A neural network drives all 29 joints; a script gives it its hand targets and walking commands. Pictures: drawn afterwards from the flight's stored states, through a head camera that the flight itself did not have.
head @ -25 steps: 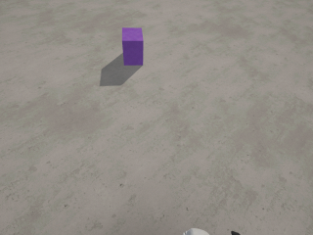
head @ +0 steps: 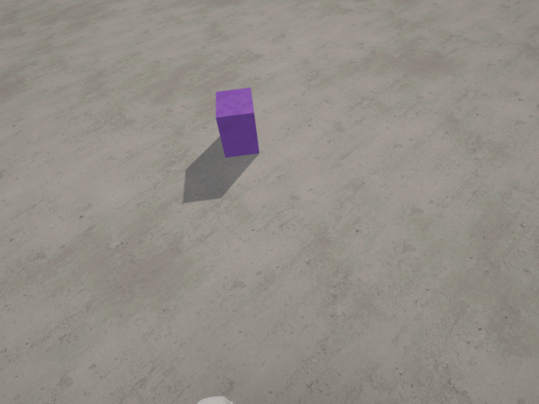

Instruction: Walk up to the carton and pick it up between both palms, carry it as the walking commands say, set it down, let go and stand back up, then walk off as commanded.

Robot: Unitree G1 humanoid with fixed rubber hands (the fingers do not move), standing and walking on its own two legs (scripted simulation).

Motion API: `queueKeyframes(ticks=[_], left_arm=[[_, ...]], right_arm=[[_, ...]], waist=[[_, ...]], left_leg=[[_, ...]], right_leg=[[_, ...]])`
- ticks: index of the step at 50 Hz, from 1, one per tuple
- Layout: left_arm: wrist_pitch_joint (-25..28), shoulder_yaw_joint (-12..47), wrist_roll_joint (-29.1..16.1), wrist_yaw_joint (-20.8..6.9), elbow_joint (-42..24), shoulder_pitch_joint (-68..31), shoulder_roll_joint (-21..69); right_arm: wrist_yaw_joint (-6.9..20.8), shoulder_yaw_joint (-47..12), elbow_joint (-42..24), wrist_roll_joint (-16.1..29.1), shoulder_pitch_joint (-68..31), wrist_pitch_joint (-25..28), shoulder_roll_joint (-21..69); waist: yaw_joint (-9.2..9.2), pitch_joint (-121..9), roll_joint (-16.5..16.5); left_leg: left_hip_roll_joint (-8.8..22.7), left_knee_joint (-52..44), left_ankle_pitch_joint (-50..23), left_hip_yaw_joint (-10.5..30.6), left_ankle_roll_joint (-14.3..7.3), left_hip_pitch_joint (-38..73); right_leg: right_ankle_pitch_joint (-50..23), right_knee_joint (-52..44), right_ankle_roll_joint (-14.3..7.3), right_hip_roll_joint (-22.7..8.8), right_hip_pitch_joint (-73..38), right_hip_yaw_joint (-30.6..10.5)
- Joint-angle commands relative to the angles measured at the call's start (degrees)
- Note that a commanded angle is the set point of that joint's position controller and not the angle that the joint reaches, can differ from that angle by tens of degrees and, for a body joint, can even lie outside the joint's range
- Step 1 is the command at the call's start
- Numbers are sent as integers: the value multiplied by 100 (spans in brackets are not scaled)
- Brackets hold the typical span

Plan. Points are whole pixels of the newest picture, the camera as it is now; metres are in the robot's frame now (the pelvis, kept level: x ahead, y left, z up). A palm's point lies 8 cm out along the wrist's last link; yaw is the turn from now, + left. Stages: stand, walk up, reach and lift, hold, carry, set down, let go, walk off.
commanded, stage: walk up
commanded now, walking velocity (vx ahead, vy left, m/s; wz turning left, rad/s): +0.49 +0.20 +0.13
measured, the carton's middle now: (237, 122) +1.66 +0.21 -0.64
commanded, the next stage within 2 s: none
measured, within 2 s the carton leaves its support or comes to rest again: neither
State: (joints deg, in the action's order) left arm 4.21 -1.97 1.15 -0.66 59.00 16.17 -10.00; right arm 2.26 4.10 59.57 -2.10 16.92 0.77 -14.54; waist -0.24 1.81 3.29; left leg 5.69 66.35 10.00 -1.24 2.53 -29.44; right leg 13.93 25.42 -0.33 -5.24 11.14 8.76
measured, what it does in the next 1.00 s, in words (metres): walks ahead: left foot, then right foot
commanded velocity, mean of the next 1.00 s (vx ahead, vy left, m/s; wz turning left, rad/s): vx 0.50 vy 0.07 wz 0.03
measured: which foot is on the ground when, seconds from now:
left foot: up 0.00-0.24, down 0.26-0.72, up 0.74-1.00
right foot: down 0.00-0.26, up 0.28-0.70, down 0.72-1.00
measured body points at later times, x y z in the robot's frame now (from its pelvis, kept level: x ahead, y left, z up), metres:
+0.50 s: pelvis +0.25 +0.08 +0.00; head +0.27 +0.09 +0.45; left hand +0.32 +0.34 -0.15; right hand +0.29 -0.15 -0.15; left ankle +0.24 +0.20 -0.75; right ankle +0.28 -0.06 -0.67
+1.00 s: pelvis +0.51 +0.04 +0.00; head +0.52 +0.00 +0.45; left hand +0.47 +0.28 -0.13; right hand +0.55 -0.20 -0.17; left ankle +0.55 +0.22 -0.66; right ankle +0.48 -0.07 -0.75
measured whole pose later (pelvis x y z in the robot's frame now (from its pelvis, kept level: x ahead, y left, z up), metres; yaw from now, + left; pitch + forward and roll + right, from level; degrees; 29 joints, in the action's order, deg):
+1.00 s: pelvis +0.51 +0.04 +0.00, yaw +0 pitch +0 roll +2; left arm 4.3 -1.9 1.5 -0.3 62.2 20.5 -8.5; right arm 2.1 4.3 58.1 -2.2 13.9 0.0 -13.1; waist 1.7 2.2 2.5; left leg 6.7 60.3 8.0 -2.7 2.8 -33.1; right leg 15.3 23.3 0.0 -5.3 7.6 8.0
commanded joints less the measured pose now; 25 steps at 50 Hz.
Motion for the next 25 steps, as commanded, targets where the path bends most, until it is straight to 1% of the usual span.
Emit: queueKeyframes(ticks=[1,3,4,5,6,7,8,9,10,11,12,13,14,15,16,17,18,19,20,21,22,23,24,25], left_arm=[[134,-241,1,74,-89,679,-1018],[123,-258,39,99,-46,906,-1027],[115,-260,48,104,-32,931,-997],[111,-270,39,102,-35,869,-992],[100,-278,39,99,-24,823,-1031],[96,-309,52,86,-46,732,-1099],[88,-333,47,77,-54,682,-1147],[70,-336,45,62,-24,768,-1195],[52,-310,28,40,7,809,-1200],[30,-270,-15,28,27,746,-1202],[3,-198,-54,27,121,885,-1088],[-21,-77,-43,10,43,1031,-815],[19,32,-30,9,-216,942,-432],[71,-26,18,14,-456,937,-534],[85,-89,34,17,-387,458,-775],[55,-123,15,19,-254,324,-671],[17,-127,-10,10,-140,279,-585],[-46,-128,6,-16,-87,365,-537],[-116,-138,30,-42,-106,438,-474],[-196,-141,53,-59,-111,464,-416],[-261,-131,57,-74,-124,363,-391],[-311,-123,43,-97,-196,164,-355],[-356,-111,28,-127,-259,-108,-316],[-384,-102,29,-154,-343,-388,-300]], right_arm=[[82,-11,-363,7,-53,-57,-13],[158,-79,-558,14,-556,-69,67],[194,-113,-635,16,-783,-69,124],[211,-145,-717,20,-975,-48,149],[228,-166,-800,32,-1171,-30,161],[258,-186,-855,35,-1289,-15,148],[269,-197,-870,44,-1357,13,135],[259,-197,-895,52,-1469,42,108],[222,-188,-887,43,-1433,88,100],[163,-143,-816,2,-1116,169,-49],[97,-69,-610,-41,-508,244,-232],[8,65,-263,-106,366,324,-593],[-127,285,-94,-191,1210,375,-1313],[-170,330,-158,26,1485,337,-1724],[-189,246,-160,34,1231,313,-1368],[-189,168,-255,22,906,355,-989],[-200,106,-340,15,482,415,-686],[-203,81,-363,66,188,471,-507],[-204,34,-320,79,65,503,-338],[-194,19,-319,87,-26,524,-295],[-186,6,-289,85,-63,536,-295],[-191,-9,-252,72,-57,538,-267],[-187,-1,-225,54,52,543,-313],[-189,-8,-200,47,70,542,-326]], waist=[[185,157,-1161],[303,384,-1258],[323,550,-1245],[314,595,-1090],[297,703,-1118],[284,695,-1252],[271,621,-1330],[333,581,-1364],[304,496,-1531],[115,195,-1503],[-178,-218,-1014],[-492,-864,1],[-843,-1423,1838],[-878,-1862,2385],[-777,-1464,1471],[-624,-1046,572],[-395,-685,-31],[-165,-502,-59],[-8,-329,112],[85,-232,292],[118,-106,490],[109,35,460],[34,173,522],[-13,283,461]], left_leg=[[181,-474,-325,63,44,-721],[152,-1183,-372,-57,77,-769],[154,-1571,-468,-116,94,-675],[138,-2054,-550,-169,92,-490],[126,-2465,-582,-232,86,-239],[96,-2761,-540,-290,64,23],[71,-3001,-466,-343,26,229],[16,-3218,-318,-451,-3,361],[-2,-3390,-167,-494,-55,607],[-77,-3581,-43,-605,-134,1210],[-186,-3641,-59,-774,-193,2217],[-133,-3681,179,-562,-350,3560],[1500,-4418,1005,1711,-762,4467],[2231,-5288,1401,3204,-1199,4738],[2074,-5155,1321,2815,-1310,4411],[2043,-5079,500,2549,-1283,3893],[1841,-5034,-331,2165,-1212,3316],[1672,-5074,-789,1736,-1100,2789],[1498,-5136,-930,1477,-995,2432],[1406,-5208,-910,1179,-941,2069],[1327,-5332,-766,959,-932,1817],[1302,-5502,-569,809,-955,1704],[1323,-5640,-434,685,-960,1726],[1310,-5779,-292,603,-965,1782]], right_leg=[[-1321,-1314,-304,-1484,-457,-891],[-1259,-1442,-322,-1436,-461,-763],[-1150,-1545,-319,-1431,-363,-706],[-1084,-1586,-345,-1400,-317,-652],[-987,-1618,-324,-1369,-126,-612],[-893,-1659,-303,-1340,-60,-547],[-960,-1615,-298,-1343,-104,-465],[-1042,-1554,-305,-1326,-205,-421],[-909,-1469,-299,-1277,-183,-332],[-843,-1005,-328,-1078,-137,-147],[-769,-86,-316,-792,189,62],[-748,1536,-216,-423,837,240],[1241,3455,63,194,2214,209],[2028,4557,-58,277,2954,-403],[1635,5040,-127,-114,3256,-781],[1151,5144,-154,-301,3290,-887],[757,5030,-116,-453,3060,-967],[477,4712,-13,-579,2763,-1001],[325,4401,74,-583,2483,-976],[230,4207,145,-546,2249,-874],[156,3989,189,-496,2101,-733],[-26,3724,224,-468,2118,-713],[-207,3421,250,-439,2204,-663],[-388,3083,278,-407,2267,-642]])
